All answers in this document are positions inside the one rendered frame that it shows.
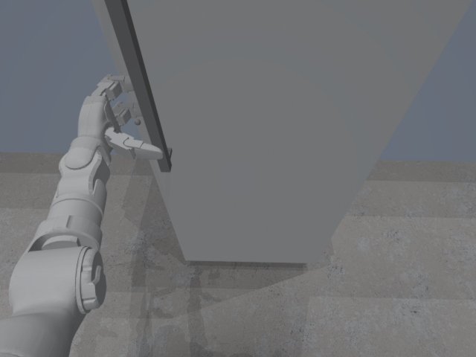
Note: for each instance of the handle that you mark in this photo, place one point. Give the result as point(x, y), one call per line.
point(125, 32)

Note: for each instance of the robot left hand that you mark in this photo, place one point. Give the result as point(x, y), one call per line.
point(97, 116)

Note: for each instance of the fridge door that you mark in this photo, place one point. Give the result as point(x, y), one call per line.
point(276, 111)

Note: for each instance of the left robot upper arm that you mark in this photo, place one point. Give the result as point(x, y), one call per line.
point(52, 292)

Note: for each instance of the robot left forearm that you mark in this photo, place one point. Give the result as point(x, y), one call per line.
point(78, 206)

